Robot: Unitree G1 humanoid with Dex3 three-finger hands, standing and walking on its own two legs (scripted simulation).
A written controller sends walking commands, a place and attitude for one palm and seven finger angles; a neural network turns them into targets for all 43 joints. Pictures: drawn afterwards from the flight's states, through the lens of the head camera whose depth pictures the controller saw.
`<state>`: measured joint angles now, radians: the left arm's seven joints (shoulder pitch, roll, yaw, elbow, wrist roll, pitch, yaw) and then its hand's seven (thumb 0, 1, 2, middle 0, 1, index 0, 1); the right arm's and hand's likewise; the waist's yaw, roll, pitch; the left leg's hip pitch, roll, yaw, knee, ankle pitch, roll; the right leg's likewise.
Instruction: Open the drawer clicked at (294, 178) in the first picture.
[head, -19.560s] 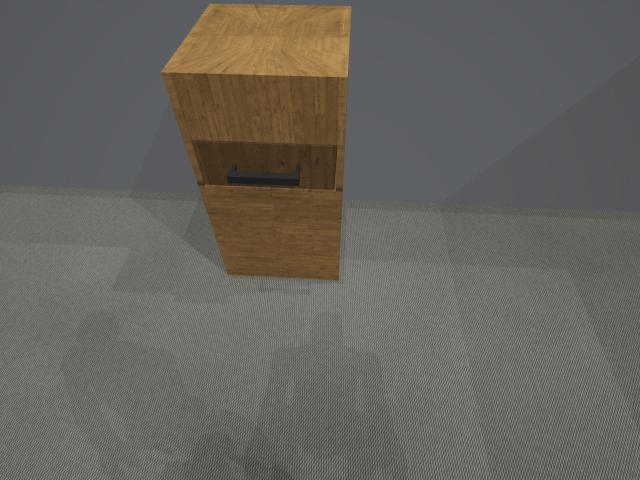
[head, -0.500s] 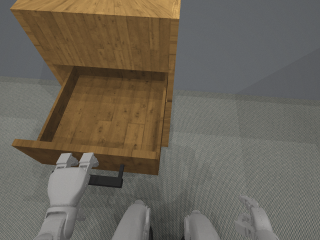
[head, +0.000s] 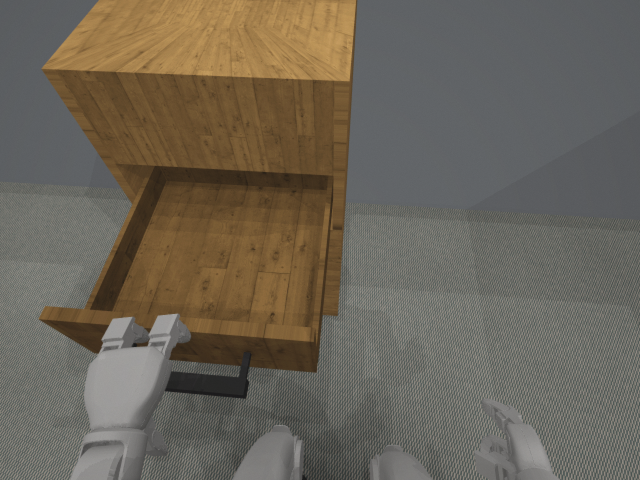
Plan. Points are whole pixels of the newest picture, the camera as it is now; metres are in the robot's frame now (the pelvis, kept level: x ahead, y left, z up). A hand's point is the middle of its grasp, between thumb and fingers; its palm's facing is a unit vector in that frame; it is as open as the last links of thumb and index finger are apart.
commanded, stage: lift the hand off the handle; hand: left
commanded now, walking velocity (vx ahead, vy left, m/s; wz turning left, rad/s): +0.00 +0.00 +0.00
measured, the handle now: (184, 368) +0.28 +0.23 -0.12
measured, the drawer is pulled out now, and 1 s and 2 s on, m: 0.30 0.30 0.30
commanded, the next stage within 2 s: draw the hand back to the body in 0.90 s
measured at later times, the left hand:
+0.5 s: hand (141, 379) +0.23 +0.23 +0.00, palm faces -0.01 -0.10 -0.99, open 13.8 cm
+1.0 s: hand (129, 376) +0.23 +0.24 +0.02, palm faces -0.04 -0.10 -0.99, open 13.8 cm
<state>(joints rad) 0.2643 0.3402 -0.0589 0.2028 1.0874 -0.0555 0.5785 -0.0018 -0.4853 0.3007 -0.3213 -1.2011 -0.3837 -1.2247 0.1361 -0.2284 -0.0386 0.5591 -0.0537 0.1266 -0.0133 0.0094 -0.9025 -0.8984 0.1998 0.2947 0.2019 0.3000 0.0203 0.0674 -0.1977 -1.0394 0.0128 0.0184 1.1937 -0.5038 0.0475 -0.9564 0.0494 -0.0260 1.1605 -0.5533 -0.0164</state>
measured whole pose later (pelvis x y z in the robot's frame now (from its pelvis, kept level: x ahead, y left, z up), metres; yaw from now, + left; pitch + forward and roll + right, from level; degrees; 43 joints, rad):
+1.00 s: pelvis +0.02 +0.00 +0.04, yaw +0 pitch +14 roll -1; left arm 0.35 0.36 -0.05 0.10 1.05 -0.05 0.47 0.00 -0.49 0.30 -0.32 -1.20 -0.31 -1.20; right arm 0.18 -0.23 -0.03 0.51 -0.03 0.14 0.01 0.01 -0.90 -0.90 0.20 0.29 0.20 0.30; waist 0.03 0.07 -0.16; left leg -0.79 0.00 0.04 0.99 -0.45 0.05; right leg -0.71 0.04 0.00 0.97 -0.50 -0.01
